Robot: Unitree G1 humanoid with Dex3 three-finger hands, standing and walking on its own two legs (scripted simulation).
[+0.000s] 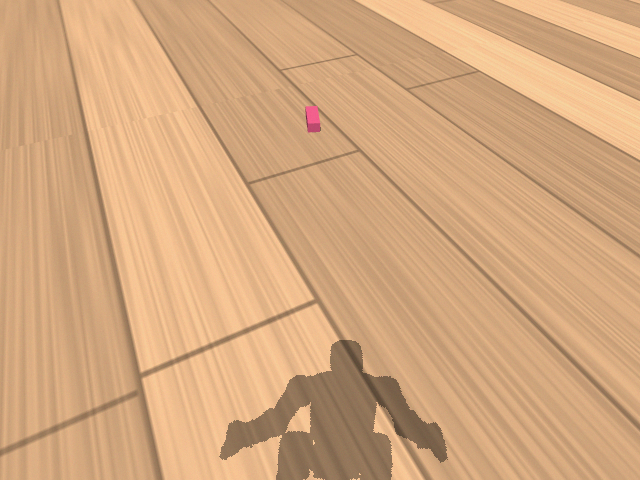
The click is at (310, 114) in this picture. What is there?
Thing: lying carton
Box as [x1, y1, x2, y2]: [306, 106, 319, 131]
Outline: 306,106 306,121 308,131 319,131 317,107
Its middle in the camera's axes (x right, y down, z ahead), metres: -0.04 -0.75 +2.34
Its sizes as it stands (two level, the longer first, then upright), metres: 0.200 0.072 0.058
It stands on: the floor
